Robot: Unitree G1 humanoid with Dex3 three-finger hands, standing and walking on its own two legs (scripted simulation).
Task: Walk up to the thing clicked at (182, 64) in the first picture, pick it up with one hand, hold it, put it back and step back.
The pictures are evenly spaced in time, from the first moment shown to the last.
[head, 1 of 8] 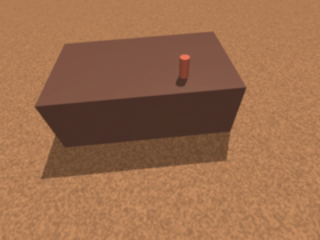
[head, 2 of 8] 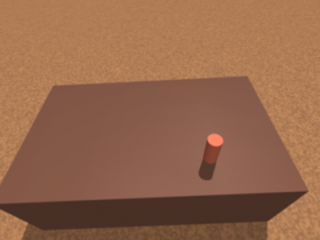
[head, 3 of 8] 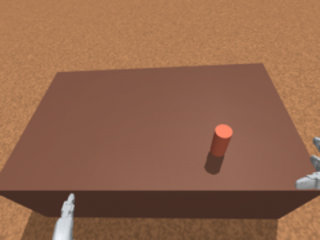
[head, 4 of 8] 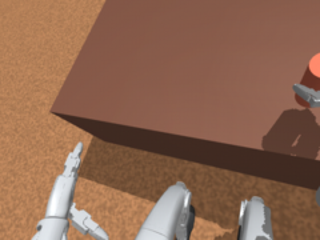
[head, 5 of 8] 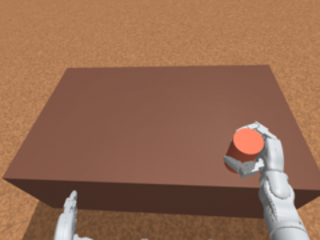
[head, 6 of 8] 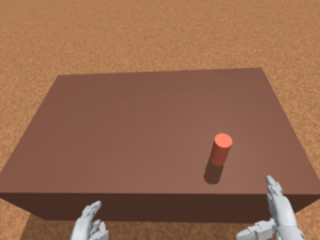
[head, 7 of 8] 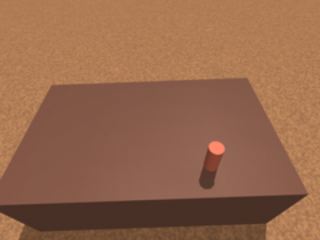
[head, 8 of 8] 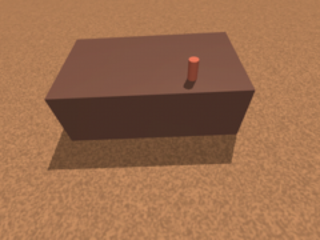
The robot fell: no
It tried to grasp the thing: yes
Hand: right
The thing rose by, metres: 0.26
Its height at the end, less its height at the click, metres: +0.00
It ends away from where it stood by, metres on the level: 0.03
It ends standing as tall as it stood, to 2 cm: yes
